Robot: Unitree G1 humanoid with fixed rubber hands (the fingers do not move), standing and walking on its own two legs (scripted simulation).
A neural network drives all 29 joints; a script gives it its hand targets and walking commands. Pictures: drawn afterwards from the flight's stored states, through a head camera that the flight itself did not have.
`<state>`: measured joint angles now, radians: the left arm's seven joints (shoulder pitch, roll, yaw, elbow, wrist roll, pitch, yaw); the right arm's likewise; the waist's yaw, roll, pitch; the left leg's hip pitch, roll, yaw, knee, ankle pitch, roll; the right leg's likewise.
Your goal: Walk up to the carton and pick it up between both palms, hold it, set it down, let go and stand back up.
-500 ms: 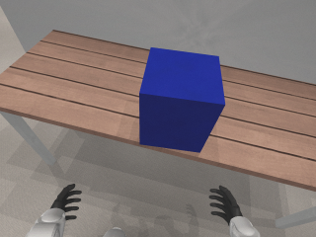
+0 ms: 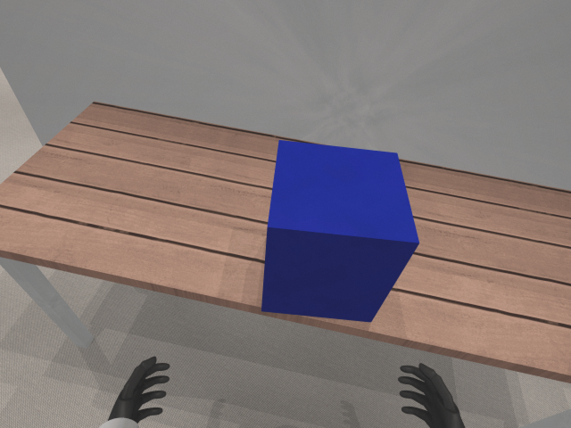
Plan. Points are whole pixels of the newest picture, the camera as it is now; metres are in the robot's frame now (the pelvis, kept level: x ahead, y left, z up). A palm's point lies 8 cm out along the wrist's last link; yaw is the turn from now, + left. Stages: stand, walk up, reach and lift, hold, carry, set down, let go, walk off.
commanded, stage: reach and lift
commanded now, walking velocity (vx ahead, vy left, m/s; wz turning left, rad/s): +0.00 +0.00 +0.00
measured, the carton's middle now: (326, 234) +0.46 -0.04 -0.02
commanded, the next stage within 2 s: none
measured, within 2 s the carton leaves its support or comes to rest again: neither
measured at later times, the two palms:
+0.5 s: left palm (154, 382) +0.19 +0.19 -0.06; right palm (458, 402) +0.21 -0.23 -0.04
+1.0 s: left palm (173, 329) +0.26 +0.19 -0.03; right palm (439, 352) +0.27 -0.21 -0.02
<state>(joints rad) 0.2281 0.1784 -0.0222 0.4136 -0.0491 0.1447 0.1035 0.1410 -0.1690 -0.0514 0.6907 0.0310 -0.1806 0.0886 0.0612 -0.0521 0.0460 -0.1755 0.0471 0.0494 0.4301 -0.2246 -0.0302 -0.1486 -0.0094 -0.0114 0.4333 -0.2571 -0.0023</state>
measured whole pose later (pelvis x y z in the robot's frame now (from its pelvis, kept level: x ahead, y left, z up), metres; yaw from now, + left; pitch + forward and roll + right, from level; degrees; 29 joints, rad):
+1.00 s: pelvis +0.00 -0.01 -0.01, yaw +0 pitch +1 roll +1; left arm -0.12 0.13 -0.02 0.79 -0.12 -0.40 0.11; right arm -0.18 -0.19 0.07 0.94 0.22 -0.48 0.03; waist 0.03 -0.03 -0.02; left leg -0.27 0.06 0.05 0.52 -0.26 -0.04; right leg -0.25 0.00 -0.01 0.55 -0.31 -0.01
